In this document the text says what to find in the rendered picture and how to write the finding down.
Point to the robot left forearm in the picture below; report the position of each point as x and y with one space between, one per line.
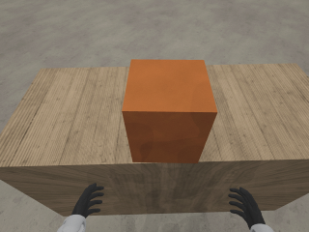
73 223

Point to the left robot hand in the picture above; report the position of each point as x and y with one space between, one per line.
83 204

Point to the carton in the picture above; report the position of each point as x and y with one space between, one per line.
168 110

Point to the right robot hand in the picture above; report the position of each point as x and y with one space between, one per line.
251 212

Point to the pedestal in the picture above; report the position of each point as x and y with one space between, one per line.
68 132

